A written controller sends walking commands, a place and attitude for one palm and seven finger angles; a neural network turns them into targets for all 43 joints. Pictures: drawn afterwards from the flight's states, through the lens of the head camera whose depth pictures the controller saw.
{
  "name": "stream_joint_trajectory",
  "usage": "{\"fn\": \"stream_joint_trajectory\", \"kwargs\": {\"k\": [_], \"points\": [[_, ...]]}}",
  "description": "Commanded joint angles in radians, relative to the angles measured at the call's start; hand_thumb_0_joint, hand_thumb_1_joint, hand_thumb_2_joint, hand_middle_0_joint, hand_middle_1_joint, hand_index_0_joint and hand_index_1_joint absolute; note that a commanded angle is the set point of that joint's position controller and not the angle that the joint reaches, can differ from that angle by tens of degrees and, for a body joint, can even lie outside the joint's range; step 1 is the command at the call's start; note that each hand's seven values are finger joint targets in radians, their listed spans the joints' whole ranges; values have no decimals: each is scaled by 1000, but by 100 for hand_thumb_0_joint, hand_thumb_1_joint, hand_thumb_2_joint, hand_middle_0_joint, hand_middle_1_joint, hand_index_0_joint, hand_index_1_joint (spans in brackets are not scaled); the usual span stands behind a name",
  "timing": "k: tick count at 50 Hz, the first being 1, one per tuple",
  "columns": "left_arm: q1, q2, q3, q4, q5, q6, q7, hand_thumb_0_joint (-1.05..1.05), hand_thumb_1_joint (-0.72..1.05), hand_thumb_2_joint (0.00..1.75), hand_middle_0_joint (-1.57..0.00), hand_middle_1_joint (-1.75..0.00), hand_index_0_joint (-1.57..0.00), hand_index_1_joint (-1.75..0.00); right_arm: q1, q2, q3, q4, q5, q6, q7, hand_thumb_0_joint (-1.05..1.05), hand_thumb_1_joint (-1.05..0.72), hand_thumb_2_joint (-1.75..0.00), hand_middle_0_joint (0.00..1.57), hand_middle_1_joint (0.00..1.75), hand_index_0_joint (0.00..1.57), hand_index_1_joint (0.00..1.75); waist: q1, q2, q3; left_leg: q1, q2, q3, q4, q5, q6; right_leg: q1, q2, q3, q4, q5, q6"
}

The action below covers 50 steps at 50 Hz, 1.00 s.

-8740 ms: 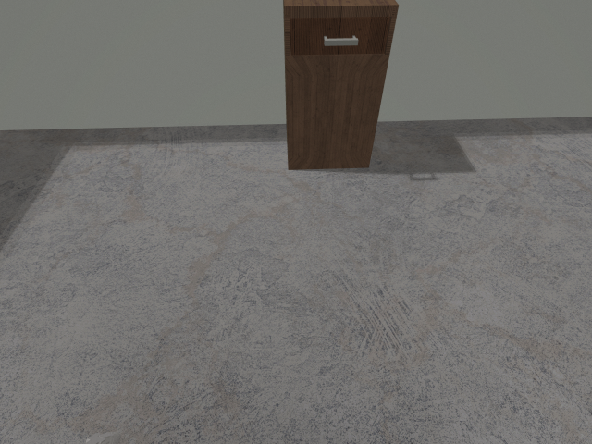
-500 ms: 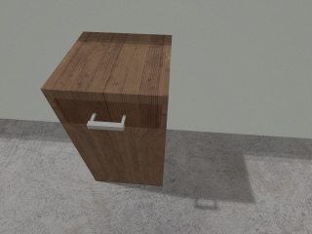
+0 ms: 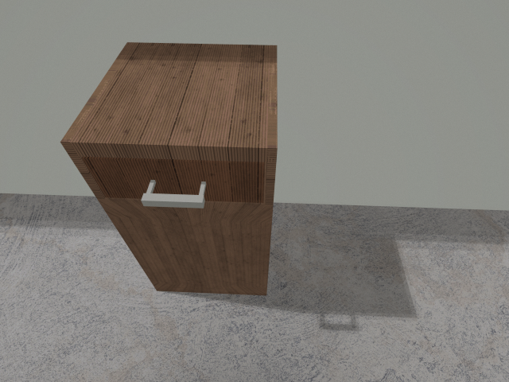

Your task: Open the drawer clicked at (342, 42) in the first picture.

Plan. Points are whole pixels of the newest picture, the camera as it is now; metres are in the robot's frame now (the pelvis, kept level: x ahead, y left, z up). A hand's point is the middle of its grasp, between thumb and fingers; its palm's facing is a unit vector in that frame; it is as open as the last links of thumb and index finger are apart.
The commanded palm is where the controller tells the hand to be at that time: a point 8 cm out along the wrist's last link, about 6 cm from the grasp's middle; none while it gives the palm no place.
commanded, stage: look again from close up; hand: left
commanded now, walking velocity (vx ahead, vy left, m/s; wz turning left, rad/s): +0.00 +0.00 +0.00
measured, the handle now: (175, 193) +0.51 +0.21 -0.07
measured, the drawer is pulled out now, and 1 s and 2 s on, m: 0.00 0.00 0.00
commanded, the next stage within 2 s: raise the hand with hooked fingers in 0.40 s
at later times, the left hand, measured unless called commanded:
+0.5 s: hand out of the picture -0.03 +0.20 -0.17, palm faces +0.00 -0.98 -0.21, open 7.4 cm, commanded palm +0.07 +0.25 -0.06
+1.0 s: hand out of the picture +0.11 +0.22 -0.07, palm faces -0.04 -0.10 -0.99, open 9.0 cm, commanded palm +0.13 +0.23 +0.00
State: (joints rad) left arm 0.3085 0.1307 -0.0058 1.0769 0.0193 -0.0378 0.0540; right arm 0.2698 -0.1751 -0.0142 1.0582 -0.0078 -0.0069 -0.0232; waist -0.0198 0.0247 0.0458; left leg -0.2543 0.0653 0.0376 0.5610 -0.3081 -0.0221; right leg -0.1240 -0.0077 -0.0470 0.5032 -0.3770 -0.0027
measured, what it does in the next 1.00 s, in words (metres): lowers itself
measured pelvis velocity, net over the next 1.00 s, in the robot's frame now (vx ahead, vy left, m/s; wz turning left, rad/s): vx -0.06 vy -0.02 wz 0.01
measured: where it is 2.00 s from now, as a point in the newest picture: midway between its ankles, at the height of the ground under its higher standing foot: outside the picture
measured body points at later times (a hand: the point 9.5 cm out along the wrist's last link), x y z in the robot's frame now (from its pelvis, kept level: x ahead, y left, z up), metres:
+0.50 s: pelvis -0.02 +0.02 +0.00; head -0.01 +0.02 +0.45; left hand -0.03 +0.25 -0.15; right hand -0.02 -0.21 -0.16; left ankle -0.01 +0.14 -0.73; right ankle -0.07 -0.11 -0.73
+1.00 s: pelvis -0.06 -0.02 -0.05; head -0.03 -0.04 +0.39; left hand +0.11 +0.22 -0.01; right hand +0.20 -0.24 -0.11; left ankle -0.01 +0.14 -0.73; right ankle -0.07 -0.12 -0.73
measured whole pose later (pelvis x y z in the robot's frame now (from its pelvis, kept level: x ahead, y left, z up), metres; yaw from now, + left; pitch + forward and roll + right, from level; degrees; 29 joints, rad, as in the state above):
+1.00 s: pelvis -0.06 -0.02 -0.05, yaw +1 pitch +11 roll +1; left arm 0.41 0.37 -0.05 0.04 1.09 -0.12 0.44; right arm 0.05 -0.26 -0.07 0.52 -0.09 0.03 -0.01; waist 0.11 0.00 -0.13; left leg -0.76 0.06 0.01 0.93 -0.36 -0.03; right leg -0.68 -0.03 -0.05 1.01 -0.52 -0.04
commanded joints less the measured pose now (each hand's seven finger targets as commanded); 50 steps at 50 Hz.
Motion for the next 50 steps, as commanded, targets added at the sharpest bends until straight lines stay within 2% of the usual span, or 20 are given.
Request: {"fn": "stream_joint_trajectory", "kwargs": {"k": [1,4,7,13,24,25,26,27,28,29,30,31,32,35,36,38,42,44,48,50], "points": [[69,127,27,-65,-10,-2,9,0,90,90,-20,-30,-20,-30,89,-101,-7,-47,-4,-22,-7,0,-90,-90,20,30,20,30,6,68,-108,102,66,-43,16,564,73,-36,-70,34,32,438,-33],[68,121,22,-65,-5,21,3,0,90,90,-20,-30,-20,-30,64,-104,-1,-58,-4,-10,-7,0,-90,-90,20,30,20,30,14,15,32,5,62,-65,-30,399,79,-85,-48,35,-17,226,-32],[52,129,17,-72,-6,29,-5,0,90,90,-20,-30,-20,-30,42,-101,2,-66,-5,-4,-1,0,-90,-90,20,30,20,30,15,-33,89,-36,36,-66,-87,152,69,-130,-55,61,-59,106,-31],[54,138,16,-70,-3,34,-16,0,90,90,-20,-30,-20,-30,50,-108,5,-52,-7,-6,3,0,-90,-90,20,30,20,30,22,15,84,-47,38,-92,-173,18,77,-128,-50,47,-69,14,-25],[76,137,12,-20,-6,22,-19,0,90,90,-20,-30,-20,-30,65,-100,11,-7,0,-15,-1,0,-90,-90,20,30,20,30,26,-35,28,36,35,-58,-145,192,69,-96,-79,57,-96,156,-15],[115,152,13,-7,8,1,18,0,90,90,-20,-30,-20,-30,-32,-129,3,-76,4,-20,7,0,-90,-90,20,30,20,30,49,-76,101,-47,42,-47,56,292,30,-157,-131,139,-149,484,-7],[-638,466,10,-1521,146,-163,40,0,88,89,-20,-32,-20,-32,0,-247,-13,-387,57,-167,-46,0,-90,-90,20,30,20,30,-42,211,-415,264,-53,-4,-90,444,73,-122,-17,89,21,494,-49],[-174,408,61,-1249,164,-92,119,0,85,88,-20,-33,-20,-33,-62,-178,-11,-325,45,-264,-93,0,-90,-90,20,30,20,30,47,303,-422,360,4,-31,-82,559,57,-199,-9,-1,114,248,-48],[80,209,-25,-1134,155,58,165,0,83,87,-21,-34,-21,-34,-89,-134,-30,-315,67,-302,-93,0,-90,-90,20,30,20,30,22,232,-272,184,-4,-40,-121,415,35,-287,8,-41,143,78,-24],[113,100,-107,-1096,202,86,168,0,81,86,-21,-36,-21,-36,-82,-120,-24,-314,73,-310,-93,0,-90,-90,20,30,20,30,6,118,-173,92,-8,-39,-93,339,45,-289,1,-44,116,99,-19],[3,195,-70,-1173,282,71,198,0,78,85,-21,-37,-21,-37,-130,-166,-33,-365,54,-307,-89,0,-90,-90,20,30,20,30,-1,66,-94,-5,-32,-51,-55,197,43,-330,4,-28,75,120,-23],[29,261,-26,-1153,400,65,232,0,76,84,-21,-39,-21,-39,-123,-186,-37,-379,23,-286,-88,0,-90,-90,20,30,20,30,-11,-18,-137,-41,-43,-43,-16,157,52,-378,15,-30,81,111,-26],[77,252,-26,-1086,509,69,258,0,74,83,-21,-40,-21,-40,-124,-180,-38,-416,1,-259,-82,0,-90,-90,20,30,20,30,0,-101,-139,-96,-53,-42,29,159,53,-427,26,-45,113,91,-26],[272,216,-35,-972,807,67,331,0,67,80,-22,-45,-22,-45,-181,-171,-68,-529,-44,-164,-41,0,-90,-90,20,30,20,30,97,-162,-180,-230,-72,-12,108,137,29,-482,49,0,169,16,-44],[322,205,-36,-917,885,64,346,0,64,79,-22,-47,-22,-47,-204,-164,-72,-545,-49,-126,-23,0,-90,-90,20,30,20,30,118,-197,-142,-289,-75,-8,129,107,26,-503,45,22,176,8,-53],[344,237,5,-949,983,30,360,0,60,77,-22,-50,-22,-50,-243,-155,-76,-587,-45,-64,12,0,-90,-90,20,30,20,30,166,-215,-188,-343,-83,-4,164,113,28,-459,35,97,194,84,-69],[203,349,61,-1151,1070,-18,392,0,50,73,-23,-55,-23,-55,-274,-150,-60,-667,-51,-6,34,0,-90,-90,20,30,20,30,153,-80,-288,-320,-103,13,220,97,41,-465,21,129,233,124,-60],[4,411,101,-1265,1088,-44,420,0,46,71,-23,-58,-23,-58,-278,-146,-57,-681,-70,13,25,0,-90,-90,20,30,20,30,115,-58,-295,-307,-111,7,266,50,48,-527,11,170,213,28,-51],[-296,450,111,-1373,1064,-129,462,0,36,67,-24,-64,-24,-64,-265,-133,-60,-660,-88,-1,4,0,-90,-90,20,30,20,30,37,-8,-344,-241,-106,-22,386,-10,58,-683,1,189,215,-112,-42],[-260,436,101,-1346,1048,-140,466,0,32,65,-24,-68,-24,-68,-260,-142,-60,-655,-87,-10,0,0,-90,-90,20,30,20,30,35,32,-359,-217,-103,-32,399,-3,61,-704,6,171,230,-88,-47]]}}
